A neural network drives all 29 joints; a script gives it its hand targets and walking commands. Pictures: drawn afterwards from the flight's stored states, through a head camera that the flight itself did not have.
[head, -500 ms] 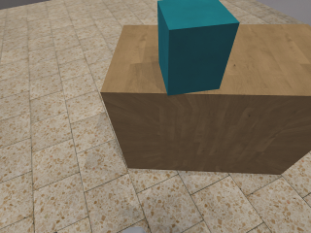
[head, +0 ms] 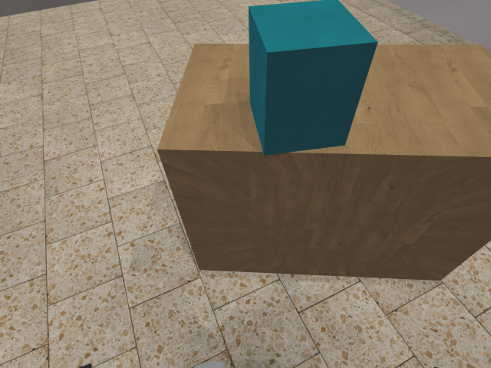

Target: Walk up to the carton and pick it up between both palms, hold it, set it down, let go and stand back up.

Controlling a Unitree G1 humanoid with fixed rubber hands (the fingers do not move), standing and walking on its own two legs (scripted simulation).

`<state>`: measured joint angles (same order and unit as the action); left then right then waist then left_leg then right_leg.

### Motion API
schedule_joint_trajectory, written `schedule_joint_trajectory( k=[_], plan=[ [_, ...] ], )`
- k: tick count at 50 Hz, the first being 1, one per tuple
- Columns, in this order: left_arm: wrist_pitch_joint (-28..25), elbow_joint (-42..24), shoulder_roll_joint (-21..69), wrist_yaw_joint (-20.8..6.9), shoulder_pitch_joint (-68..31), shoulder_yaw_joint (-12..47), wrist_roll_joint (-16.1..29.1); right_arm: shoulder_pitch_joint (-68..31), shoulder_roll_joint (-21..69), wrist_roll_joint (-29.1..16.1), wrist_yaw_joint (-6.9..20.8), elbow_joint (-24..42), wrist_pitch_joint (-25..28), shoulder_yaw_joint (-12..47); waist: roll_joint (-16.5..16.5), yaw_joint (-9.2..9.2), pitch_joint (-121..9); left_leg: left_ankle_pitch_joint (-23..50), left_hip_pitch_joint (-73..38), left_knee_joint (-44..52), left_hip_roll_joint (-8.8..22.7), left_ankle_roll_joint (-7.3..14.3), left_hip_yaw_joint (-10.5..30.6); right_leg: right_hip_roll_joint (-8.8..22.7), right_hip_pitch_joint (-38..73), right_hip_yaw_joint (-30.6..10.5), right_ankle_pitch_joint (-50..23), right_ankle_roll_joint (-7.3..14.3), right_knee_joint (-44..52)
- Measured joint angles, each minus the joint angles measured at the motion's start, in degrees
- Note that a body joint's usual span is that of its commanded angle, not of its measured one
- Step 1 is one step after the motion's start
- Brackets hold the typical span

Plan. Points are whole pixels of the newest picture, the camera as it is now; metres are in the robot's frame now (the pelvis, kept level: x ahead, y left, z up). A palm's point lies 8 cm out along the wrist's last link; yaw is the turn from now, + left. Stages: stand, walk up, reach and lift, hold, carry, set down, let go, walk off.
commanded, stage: walk up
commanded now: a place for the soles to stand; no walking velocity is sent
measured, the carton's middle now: (299, 79) +0.69 -0.08 +0.09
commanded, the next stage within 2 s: none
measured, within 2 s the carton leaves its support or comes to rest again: neither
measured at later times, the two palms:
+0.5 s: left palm out of the picture +0.13 +0.22 -0.09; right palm out of the picture +0.11 -0.41 -0.12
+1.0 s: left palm (133, 305) +0.24 +0.23 -0.08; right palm (468, 293) +0.28 -0.39 -0.10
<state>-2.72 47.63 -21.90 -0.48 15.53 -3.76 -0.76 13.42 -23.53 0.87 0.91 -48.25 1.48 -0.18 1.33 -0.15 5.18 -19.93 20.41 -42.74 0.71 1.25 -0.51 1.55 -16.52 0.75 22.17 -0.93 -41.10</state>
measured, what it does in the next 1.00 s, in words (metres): walks ahead: right foot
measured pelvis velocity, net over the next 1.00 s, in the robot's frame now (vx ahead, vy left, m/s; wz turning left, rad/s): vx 0.21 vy -0.08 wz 0.00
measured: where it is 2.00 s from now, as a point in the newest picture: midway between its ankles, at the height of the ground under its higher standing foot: (277, 357)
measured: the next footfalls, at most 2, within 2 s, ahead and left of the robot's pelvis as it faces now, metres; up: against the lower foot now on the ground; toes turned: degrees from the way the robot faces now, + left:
right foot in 0.44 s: +0.17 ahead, -0.21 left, +0.00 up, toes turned -4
left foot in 1.02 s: +0.35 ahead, +0.01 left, +0.00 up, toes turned +3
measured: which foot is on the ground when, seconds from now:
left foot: down 0.00-0.44, up 0.46-1.00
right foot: down 0.00-0.16, up 0.18-0.42, down 0.44-1.00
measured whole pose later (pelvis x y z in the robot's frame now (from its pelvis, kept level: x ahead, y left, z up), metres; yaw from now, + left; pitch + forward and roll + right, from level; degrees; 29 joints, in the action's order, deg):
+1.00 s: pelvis +0.21 -0.08 +0.01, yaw +0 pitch -2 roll -2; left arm -4.1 47.6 -21.8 -2.5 20.2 -3.8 -0.8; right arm 16.7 -24.1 0.9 3.1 -48.3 2.2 -0.2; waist 4.1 1.4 4.0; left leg -10.3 25.7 -39.0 1.3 1.5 -1.9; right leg 0.0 -5.8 4.8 24.1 0.4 -32.1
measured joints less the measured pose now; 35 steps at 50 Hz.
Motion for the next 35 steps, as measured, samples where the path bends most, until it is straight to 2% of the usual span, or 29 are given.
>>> schedule_joint_trajectory(
  k=[6, 8, 10, 13, 16, 19, 21, 23, 25, 28, 31, 35],
  plan=[
    [0.00, 0.00, 0.00, 0.00, -0.01, 0.00, 0.00, 0.00, 0.00, 0.00, 0.00, 0.00, 0.00, 0.00, 0.10, 0.00, -0.02, -0.06, -0.12, 0.00, -0.03, 0.00, 0.00, 0.03, 0.12, 0.00, 0.00, 0.00, 0.00],
    [0.26, 0.03, -0.11, -0.27, -0.01, 0.01, 0.00, 0.11, -0.01, 0.00, 0.23, 0.00, 0.07, 0.01, 0.03, -0.02, -0.09, -0.41, -0.34, 0.00, -0.03, 0.15, 0.00, -0.07, 0.06, 0.01, 1.73, 1.06, -0.75],
    [0.97, 0.06, -0.40, -0.91, -0.03, 0.01, 0.00, 0.52, -0.01, 0.00, 0.42, 0.01, 0.73, 0.00, -0.13, -0.07, -0.20, -1.24, -0.92, 0.08, 0.27, 0.60, -0.14, -0.48, -1.32, 0.03, 5.89, 2.07, -5.14],
    [1.31, 0.01, -1.17, -1.50, -0.01, 0.00, 0.00, 1.85, -0.01, 0.00, 0.43, -0.01, 1.28, 0.00, -0.65, -0.07, -0.23, -1.49, -2.75, 1.38, 1.31, 0.83, -0.40, -0.88, -4.90, -0.02, 6.36, 2.09, -11.00],
    [1.31, 0.00, -2.20, -2.10, 0.00, 0.00, 0.00, 3.88, -0.03, 0.00, 0.44, -0.01, 1.35, 0.00, -1.85, -0.15, -0.24, -1.80, -5.05, 2.66, 2.06, 0.83, -0.42, 0.21, -7.72, -0.08, 6.35, 2.09, -11.43],
    [1.32, -0.02, -2.76, -2.81, 0.01, 0.01, 0.00, 5.39, -0.07, 0.00, 0.44, 0.00, 1.35, 0.01, -2.78, -0.12, -0.31, -3.20, -7.33, 2.73, 2.92, 0.81, -0.33, 1.64, -9.03, -0.11, 4.22, 2.09, -9.82],
    [1.19, -0.04, -2.80, -3.15, 0.02, 0.01, 0.00, 5.55, -0.08, 0.00, 0.47, 0.01, 1.35, 0.01, -3.28, -0.09, -0.79, -4.38, -8.21, 2.49, 3.36, 0.31, -0.26, 2.48, -8.45, -0.14, -0.66, 2.09, -5.80],
    [0.06, -0.05, -2.67, -3.23, 0.01, -0.05, 0.01, 5.20, -0.26, 0.01, 0.41, -0.05, 1.34, -0.01, -2.56, 0.00, -1.16, -7.52, -6.22, -2.43, 3.98, 0.28, 1.76, 1.90, -7.90, 0.80, -4.85, 2.01, -4.04],
    [-0.32, 0.00, -1.51, -3.23, 0.30, -0.03, 0.01, 4.30, -0.30, 0.01, 0.27, -0.04, 1.20, 0.01, -0.56, 0.49, -1.05, -8.73, -1.50, -12.54, 2.81, 0.28, 5.25, 0.43, -8.04, 2.63, -4.45, 2.43, -5.45],
    [-0.32, -0.01, -0.09, -3.23, 1.80, -0.03, 0.00, 3.16, -0.34, 0.00, 0.27, 0.01, 1.19, 0.01, 0.53, 1.56, -1.12, -6.26, 4.66, -20.33, 0.46, 0.26, 4.30, -0.35, -6.14, 2.79, -4.28, 3.29, -2.42],
    [-0.38, -0.02, 0.03, -2.95, 3.35, -0.04, 0.00, 3.18, -0.41, 0.00, 0.32, 0.02, 1.19, 0.01, 1.36, 1.66, -1.12, -1.19, 8.42, -20.76, 0.23, 0.26, 3.35, -0.70, -2.68, 3.12, -5.21, 3.45, 1.78],
    [-0.84, -0.03, 0.03, -2.50, 4.67, -0.04, 0.00, 3.24, -0.49, 0.00, 0.62, -0.04, 1.02, 0.02, 2.72, 1.65, -1.13, 5.90, 11.40, -20.60, 0.25, 0.27, 4.88, -1.51, 1.85, 3.13, -5.34, 3.69, 5.90]
  ],
)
